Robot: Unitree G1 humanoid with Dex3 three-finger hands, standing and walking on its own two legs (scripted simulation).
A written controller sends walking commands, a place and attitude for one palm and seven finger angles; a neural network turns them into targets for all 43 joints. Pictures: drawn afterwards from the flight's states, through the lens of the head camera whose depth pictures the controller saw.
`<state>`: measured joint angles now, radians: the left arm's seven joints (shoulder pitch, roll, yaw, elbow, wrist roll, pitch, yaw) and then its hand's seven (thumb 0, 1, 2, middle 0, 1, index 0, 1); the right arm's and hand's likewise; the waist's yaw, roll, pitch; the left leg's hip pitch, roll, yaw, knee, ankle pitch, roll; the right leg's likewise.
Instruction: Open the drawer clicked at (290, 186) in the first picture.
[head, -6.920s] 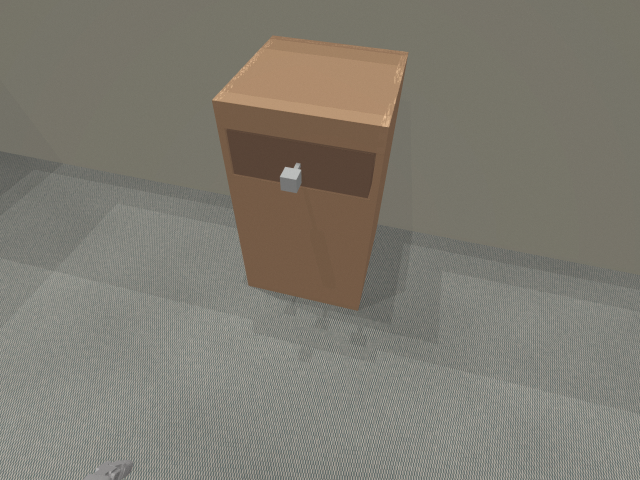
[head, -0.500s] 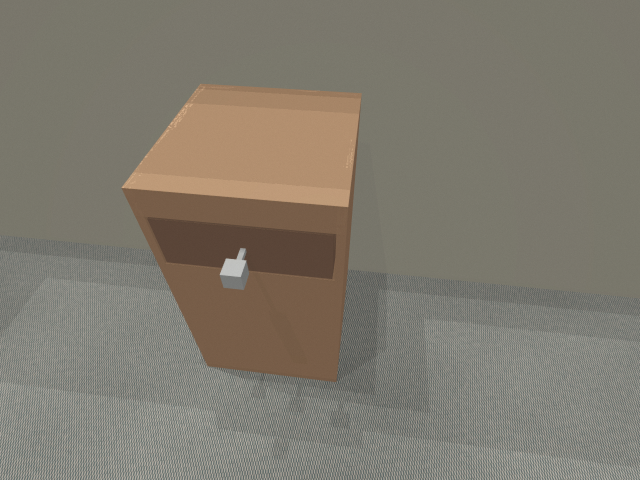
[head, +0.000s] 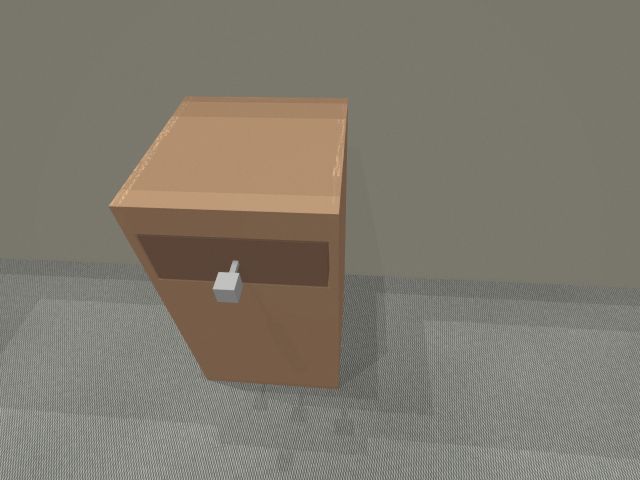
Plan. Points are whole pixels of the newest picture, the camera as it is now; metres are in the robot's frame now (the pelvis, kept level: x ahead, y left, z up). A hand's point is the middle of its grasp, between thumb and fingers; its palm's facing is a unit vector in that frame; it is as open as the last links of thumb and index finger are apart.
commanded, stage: look again from close up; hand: left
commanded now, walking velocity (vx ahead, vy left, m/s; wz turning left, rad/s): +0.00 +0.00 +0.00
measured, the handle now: (231, 278) +0.52 +0.22 -0.15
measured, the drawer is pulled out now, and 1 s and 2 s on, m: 0.00 0.00 0.00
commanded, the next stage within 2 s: raise the hand with hooked fingers in 0.02 s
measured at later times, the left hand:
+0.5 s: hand (196, 443) +0.19 +0.17 -0.05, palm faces -0.11 -0.37 -0.92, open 8.3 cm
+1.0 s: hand (177, 384) +0.24 +0.20 -0.01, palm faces -0.07 -0.11 -0.99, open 11.3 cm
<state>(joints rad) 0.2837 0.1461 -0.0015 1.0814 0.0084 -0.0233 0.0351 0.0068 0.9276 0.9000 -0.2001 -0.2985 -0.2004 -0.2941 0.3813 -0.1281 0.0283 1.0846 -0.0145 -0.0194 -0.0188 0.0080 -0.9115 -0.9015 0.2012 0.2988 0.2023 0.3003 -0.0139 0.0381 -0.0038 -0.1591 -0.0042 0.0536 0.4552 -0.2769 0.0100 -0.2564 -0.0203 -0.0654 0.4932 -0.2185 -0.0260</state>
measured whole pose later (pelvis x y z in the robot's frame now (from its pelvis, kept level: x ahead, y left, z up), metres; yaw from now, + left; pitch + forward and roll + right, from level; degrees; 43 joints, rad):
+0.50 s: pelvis +0.01 -0.01 -0.02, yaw -4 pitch +8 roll +3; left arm 0.49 0.25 -0.10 0.02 0.92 -0.07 0.36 0.00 0.66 0.79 -0.21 -0.46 -0.22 -0.45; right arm 0.06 -0.28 -0.06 0.51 -0.04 -0.02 0.03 0.01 -0.91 -0.90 0.20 0.30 0.20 0.30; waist 0.06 -0.01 -0.11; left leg -0.41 0.01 0.13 0.67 -0.39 0.00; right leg -0.56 0.00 0.02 0.75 -0.32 -0.04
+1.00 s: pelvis +0.02 -0.01 -0.03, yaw -3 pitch +9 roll +2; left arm 0.38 0.37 -0.05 -0.09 1.00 0.02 0.29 0.00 0.07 0.54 -0.28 -0.83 -0.28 -0.83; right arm 0.20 -0.22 0.02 0.56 -0.04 0.11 0.02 0.02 -0.91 -0.90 0.21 0.30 0.21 0.30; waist 0.05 0.05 -0.07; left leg -0.43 0.02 0.08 0.70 -0.43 -0.01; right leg -0.56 0.00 -0.02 0.77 -0.36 -0.05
